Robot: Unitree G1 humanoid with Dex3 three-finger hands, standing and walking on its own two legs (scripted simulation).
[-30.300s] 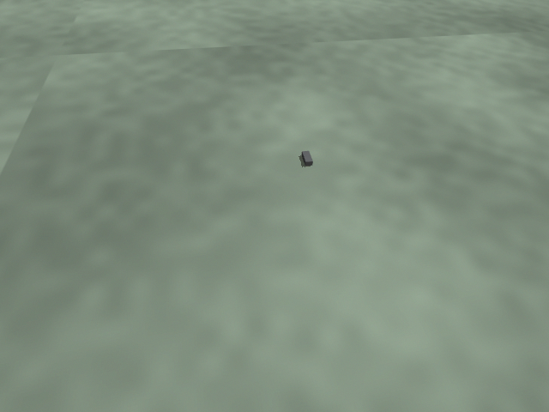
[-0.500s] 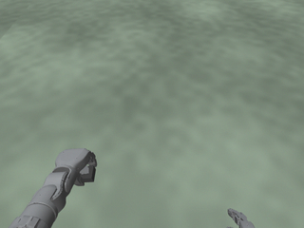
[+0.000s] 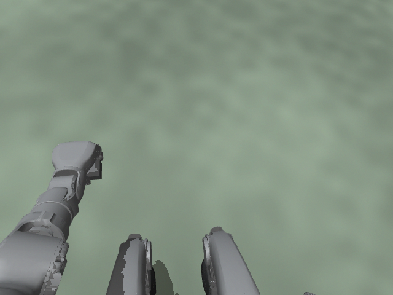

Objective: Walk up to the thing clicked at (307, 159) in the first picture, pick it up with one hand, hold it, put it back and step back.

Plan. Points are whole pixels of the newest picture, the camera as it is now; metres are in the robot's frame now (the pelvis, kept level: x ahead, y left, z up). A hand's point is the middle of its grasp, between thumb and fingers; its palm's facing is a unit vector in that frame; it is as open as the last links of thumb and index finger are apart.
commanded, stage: crouch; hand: left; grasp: from above
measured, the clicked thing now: (80, 171) +0.42 +0.24 -0.15
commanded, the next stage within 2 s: lower in 1.32 s
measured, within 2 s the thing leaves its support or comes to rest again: neither
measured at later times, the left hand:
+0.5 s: hand (102, 181) +0.45 +0.23 -0.32, palm faces -0.45 -0.04 -0.89, open 7.1 cm
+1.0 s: hand (108, 182) +0.47 +0.23 -0.40, palm faces -0.46 -0.05 -0.89, open 7.1 cm
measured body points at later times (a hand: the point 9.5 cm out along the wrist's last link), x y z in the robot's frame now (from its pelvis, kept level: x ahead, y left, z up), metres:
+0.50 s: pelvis -0.02 +0.00 -0.16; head +0.21 +0.03 +0.22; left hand +0.47 +0.23 -0.27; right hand +0.03 -0.28 -0.28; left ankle +0.06 +0.11 -0.56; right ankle +0.06 -0.14 -0.56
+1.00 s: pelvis -0.03 -0.01 -0.24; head +0.22 +0.03 +0.13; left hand +0.49 +0.23 -0.35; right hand -0.02 -0.28 -0.35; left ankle +0.06 +0.11 -0.56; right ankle +0.06 -0.14 -0.56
